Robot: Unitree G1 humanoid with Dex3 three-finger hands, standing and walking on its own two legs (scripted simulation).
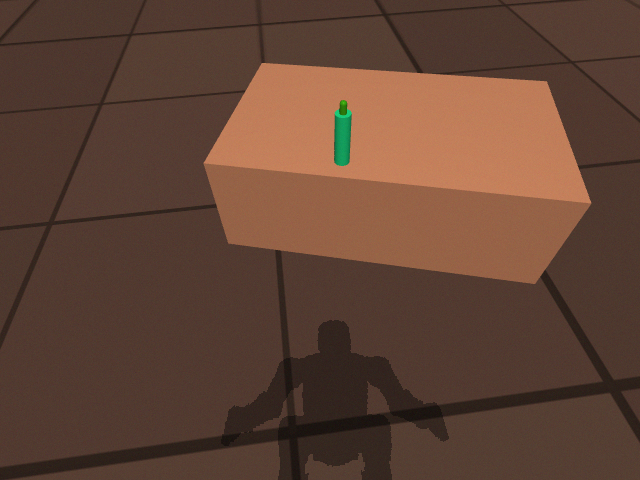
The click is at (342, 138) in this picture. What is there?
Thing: necked bottle
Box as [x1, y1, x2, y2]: [334, 100, 351, 165]
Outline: 344,100 340,102 340,108 335,111 334,161 336,164 344,165 348,163 349,160 351,112 346,108 346,102
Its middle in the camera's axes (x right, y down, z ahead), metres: +0.08 -0.33 +1.23
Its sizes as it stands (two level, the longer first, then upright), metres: 0.050 0.050 0.220
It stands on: a support 0.42 m high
